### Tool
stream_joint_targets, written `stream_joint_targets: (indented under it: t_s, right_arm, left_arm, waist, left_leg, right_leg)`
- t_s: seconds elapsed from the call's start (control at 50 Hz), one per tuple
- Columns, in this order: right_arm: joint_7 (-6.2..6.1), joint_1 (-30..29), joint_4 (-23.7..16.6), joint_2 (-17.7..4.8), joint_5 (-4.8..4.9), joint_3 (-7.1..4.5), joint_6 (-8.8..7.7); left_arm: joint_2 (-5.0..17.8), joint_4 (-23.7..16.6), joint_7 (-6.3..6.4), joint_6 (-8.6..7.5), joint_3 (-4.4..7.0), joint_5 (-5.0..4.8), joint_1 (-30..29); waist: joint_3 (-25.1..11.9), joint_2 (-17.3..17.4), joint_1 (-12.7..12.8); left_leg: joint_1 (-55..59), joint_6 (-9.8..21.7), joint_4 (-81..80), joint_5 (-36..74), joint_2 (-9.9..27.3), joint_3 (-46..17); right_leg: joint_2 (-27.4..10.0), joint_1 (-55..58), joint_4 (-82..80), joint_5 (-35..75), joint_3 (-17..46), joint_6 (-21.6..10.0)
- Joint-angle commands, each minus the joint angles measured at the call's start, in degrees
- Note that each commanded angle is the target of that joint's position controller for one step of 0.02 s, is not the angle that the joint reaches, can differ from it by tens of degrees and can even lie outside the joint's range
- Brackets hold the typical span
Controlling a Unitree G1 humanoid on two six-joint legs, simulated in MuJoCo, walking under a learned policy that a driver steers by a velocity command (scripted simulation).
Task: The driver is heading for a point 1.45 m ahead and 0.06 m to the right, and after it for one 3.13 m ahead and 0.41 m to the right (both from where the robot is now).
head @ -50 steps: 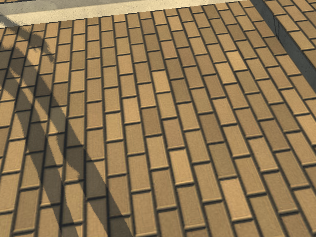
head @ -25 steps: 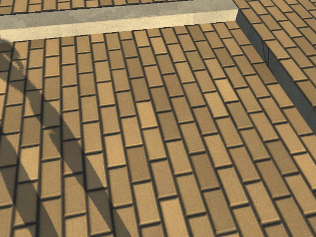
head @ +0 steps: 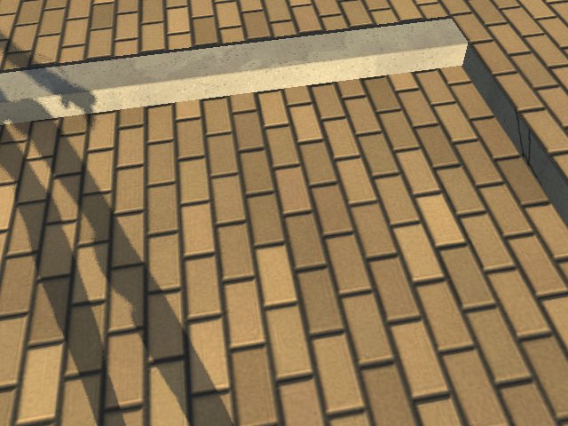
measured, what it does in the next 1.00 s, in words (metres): walks ahead: left foot, then right foot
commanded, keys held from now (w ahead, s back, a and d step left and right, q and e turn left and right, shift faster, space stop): w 1.00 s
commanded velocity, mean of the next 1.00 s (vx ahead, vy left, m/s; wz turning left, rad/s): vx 0.50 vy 0.00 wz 0.00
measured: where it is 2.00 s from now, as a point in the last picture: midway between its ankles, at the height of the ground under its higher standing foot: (297, 227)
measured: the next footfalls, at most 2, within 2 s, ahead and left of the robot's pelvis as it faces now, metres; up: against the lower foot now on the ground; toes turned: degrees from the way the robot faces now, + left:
left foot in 0.32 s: +0.34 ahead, +0.16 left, +0.00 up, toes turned +2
right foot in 0.86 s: +0.64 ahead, -0.08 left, +0.00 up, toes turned -2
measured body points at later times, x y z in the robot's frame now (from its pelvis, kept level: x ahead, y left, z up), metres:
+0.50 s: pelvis +0.27 +0.07 +0.00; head +0.30 +0.09 +0.45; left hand +0.37 +0.35 -0.13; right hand +0.36 -0.20 -0.11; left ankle +0.30 +0.16 -0.74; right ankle +0.25 -0.09 -0.66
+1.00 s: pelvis +0.55 +0.01 -0.01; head +0.57 -0.01 +0.44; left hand +0.66 +0.28 -0.12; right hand +0.61 -0.27 -0.14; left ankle +0.47 +0.16 -0.66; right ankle +0.60 -0.08 -0.74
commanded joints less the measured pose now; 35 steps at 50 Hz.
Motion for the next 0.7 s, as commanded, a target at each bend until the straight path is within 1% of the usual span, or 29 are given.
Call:
stream_joint_targets:
  t_s: [0.02,0.1,0.16,0.2,0.24,0.26,0.28,0.3,0.32,0.34,0.36,0.38,0.4,0.42,0.44,0.46,0.48,0.52,0.56,0.64,0.7]
  right_arm:
    - [-0.32,0.18,-3.23,-2.88,-0.49,-0.75,0.04]
    - [0.48,-7.41,-4.71,-1.25,-0.27,-0.05,-0.74]
    - [1.32,-12.60,-6.23,-1.24,0.25,0.20,-1.16]
    - [1.95,-14.77,-7.28,-1.76,0.45,0.15,-1.41]
    - [2.48,-14.77,-7.71,-2.73,0.39,-0.08,-1.67]
    - [2.58,-13.31,-7.38,-3.43,0.35,-0.34,-1.77]
    - [2.51,-9.68,-6.42,-4.51,0.21,-0.93,-1.87]
    - [2.13,-1.93,-3.88,-6.69,-0.02,-2.21,-1.85]
    - [1.56,8.16,-1.62,-10.39,-0.51,-3.51,-1.72]
    - [1.45,12.51,-0.43,-15.77,-0.79,-4.76,-1.26]
    - [1.57,13.09,-0.53,-10.41,-0.07,-3.26,-1.17]
    - [1.52,8.85,-1.03,-8.28,-0.07,-2.37,-1.28]
    - [1.45,4.87,-1.83,-7.08,-0.32,-1.95,-1.26]
    - [1.64,1.84,-1.96,-5.48,-0.69,-1.50,-1.35]
    - [1.68,0.09,-2.10,-4.11,-1.16,-1.07,-1.70]
    - [1.78,-0.65,-1.97,-3.84,-1.16,-1.05,-1.92]
    - [1.80,-0.57,-1.57,-4.08,-0.93,-1.14,-2.26]
    - [1.48,0.31,-0.48,-5.46,-0.73,-1.52,-2.65]
    - [0.93,1.85,0.65,-6.23,-0.69,-1.72,-2.47]
    - [0.22,4.72,2.62,-7.16,-0.18,-1.80,-1.92]
    - [0.06,8.03,4.72,-7.76,0.23,-1.97,-1.34]
  left_arm:
    - [8.65,-2.91,0.69,-1.30,2.07,-0.13,-2.16]
    - [9.71,-1.22,1.41,-0.70,2.25,-0.71,0.78]
    - [10.57,0.70,1.56,-0.09,2.47,-1.20,4.32]
    - [10.82,1.75,1.70,0.57,2.64,-1.40,5.56]
    - [11.37,2.37,1.97,1.17,2.97,-1.61,5.46]
    - [11.73,2.51,2.10,1.45,3.13,-1.63,5.05]
    - [12.09,2.42,2.21,1.73,3.21,-1.68,3.89]
    - [11.10,2.33,2.30,2.04,2.83,-1.52,3.44]
    - [8.47,1.19,2.44,2.02,1.66,-0.48,3.83]
    - [2.09,0.10,1.95,0.83,-0.33,-0.22,10.43]
    - [5.68,0.98,1.65,-0.42,0.42,-0.95,8.03]
    - [9.51,-0.72,1.26,-1.26,1.51,-2.53,3.24]
    - [9.21,-1.57,1.38,-1.53,1.39,-2.66,-0.20]
    - [8.68,-1.84,1.57,-1.41,1.54,-1.74,-1.95]
    - [8.22,-1.53,1.68,-0.82,1.82,-1.33,-1.02]
    - [7.15,-1.03,1.69,-0.14,1.70,-1.23,0.22]
    - [6.05,-0.67,1.77,0.49,1.55,-1.12,0.93]
    - [5.29,-1.45,2.01,1.19,1.44,-0.72,-1.17]
    - [4.98,-2.65,2.03,1.19,1.37,-0.39,-5.04]
    - [3.38,-4.36,1.29,0.52,0.75,-0.61,-12.32]
    - [3.32,-5.97,0.53,0.16,0.47,-1.05,-17.34]
  waist:
    - [-0.36,-5.78,-1.80]
    - [1.21,-5.51,0.83]
    - [2.43,-5.39,2.89]
    - [3.10,-5.66,3.12]
    - [2.81,-6.28,2.13]
    - [1.92,-6.78,1.07]
    - [-0.22,-7.15,-1.34]
    - [-5.15,-6.19,-5.08]
    - [-13.42,-2.04,-8.80]
    - [-20.43,12.47,-6.37]
    - [-21.87,11.03,-8.16]
    - [-13.33,7.54,-7.68]
    - [-8.52,3.54,-6.19]
    - [-4.46,1.38,-4.69]
    - [-3.67,2.87,-2.70]
    - [-3.34,3.41,-1.71]
    - [-3.09,3.20,-1.11]
    - [-1.38,1.95,-0.89]
    - [-0.07,0.86,-1.78]
    - [1.54,0.94,-4.23]
    - [2.83,0.67,-6.09]
  left_leg:
    - [-4.96,-1.33,-6.21,7.93,2.70,-1.73]
    - [-2.85,-1.36,-20.69,19.35,0.87,0.14]
    - [-2.23,-1.03,-26.48,20.92,-0.46,0.92]
    - [-3.15,-0.03,-29.06,18.58,-0.90,0.51]
    - [-2.06,1.45,-30.94,14.50,-1.46,0.52]
    - [0.52,2.21,-31.54,12.41,-2.16,1.13]
    - [6.29,3.27,-32.80,11.33,-3.70,2.66]
    - [17.35,4.83,-33.80,11.83,-5.35,4.23]
    - [34.19,7.97,-31.34,13.84,1.50,-2.96]
    - [54.92,17.11,-35.69,2.57,14.78,-29.21]
    - [55.40,17.32,-42.37,-4.68,16.03,-38.95]
    - [48.83,14.82,-43.50,-5.57,14.43,-31.50]
    - [41.14,13.44,-44.50,-1.61,12.21,-24.68]
    - [34.00,12.94,-46.49,3.39,10.09,-19.90]
    - [29.59,12.28,-48.07,7.13,8.46,-16.58]
    - [26.93,12.41,-49.72,8.98,7.53,-14.59]
    - [25.27,12.90,-50.93,11.07,7.17,-12.75]
    - [23.91,13.67,-52.90,14.21,7.06,-9.86]
    - [24.86,13.45,-53.90,15.84,6.69,-7.55]
    - [25.70,11.34,-54.40,15.90,4.56,-2.48]
    - [29.37,11.20,-53.32,15.13,6.00,-2.14]
  right_leg:
    - [-15.70,2.41,-12.89,9.73,12.71,-10.36]
    - [-13.39,3.59,-13.35,10.07,7.37,-7.95]
    - [-14.83,7.16,-12.34,8.51,7.23,-7.76]
    - [-16.62,11.11,-10.59,9.27,7.85,-7.30]
    - [-18.20,14.38,-8.07,12.41,8.49,-6.39]
    - [-18.45,15.39,-6.17,16.11,8.51,-5.83]
    - [-17.56,15.47,-1.83,24.19,7.46,-4.94]
    - [-14.69,13.56,7.38,31.03,5.15,-3.52]
    - [-11.57,4.16,22.83,22.26,2.61,-1.45]
    - [-1.20,-20.05,44.56,-6.69,0.71,2.91]
    - [-1.24,-27.40,52.36,-23.82,8.74,2.64]
    - [-4.39,-31.85,54.60,-20.53,9.10,1.67]
    - [-7.39,-31.00,52.46,-15.42,7.30,1.36]
    - [-9.15,-29.27,48.74,-11.72,6.63,1.64]
    - [-10.79,-25.55,46.10,-8.97,7.18,1.80]
    - [-11.12,-23.02,44.67,-7.57,7.04,2.26]
    - [-11.27,-22.03,43.34,-6.74,6.66,2.76]
    - [-11.61,-23.93,39.10,-3.18,6.31,3.93]
    - [-11.70,-26.49,32.67,2.70,6.22,4.85]
    - [-9.70,-24.22,18.99,13.53,4.25,4.96]
    - [-8.46,-23.86,13.65,14.60,3.52,4.55]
